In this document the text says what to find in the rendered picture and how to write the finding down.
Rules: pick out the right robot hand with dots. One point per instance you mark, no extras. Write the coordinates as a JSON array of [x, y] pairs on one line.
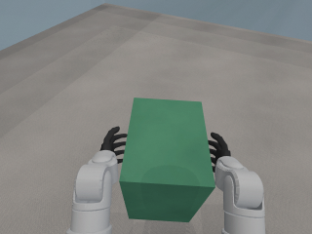
[[220, 146]]

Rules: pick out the left robot hand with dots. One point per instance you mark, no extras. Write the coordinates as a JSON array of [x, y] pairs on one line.
[[108, 142]]

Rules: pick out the robot left forearm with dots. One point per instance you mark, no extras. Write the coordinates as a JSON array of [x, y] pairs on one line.
[[92, 195]]

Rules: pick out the robot right forearm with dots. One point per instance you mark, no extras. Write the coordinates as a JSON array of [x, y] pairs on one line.
[[243, 197]]

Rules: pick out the carton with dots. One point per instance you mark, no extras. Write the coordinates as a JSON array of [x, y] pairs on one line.
[[167, 172]]

